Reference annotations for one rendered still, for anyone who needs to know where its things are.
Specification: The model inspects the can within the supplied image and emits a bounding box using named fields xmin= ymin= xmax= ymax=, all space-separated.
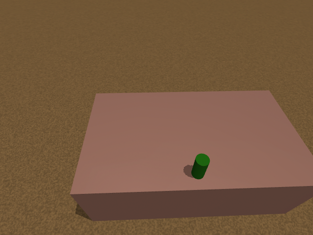
xmin=191 ymin=154 xmax=210 ymax=179

